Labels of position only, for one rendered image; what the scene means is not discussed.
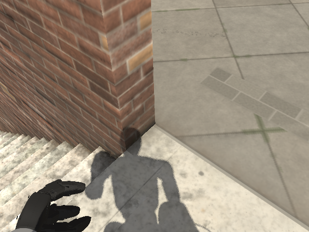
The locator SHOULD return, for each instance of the stairs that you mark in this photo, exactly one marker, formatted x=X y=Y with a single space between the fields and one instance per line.
x=28 y=164

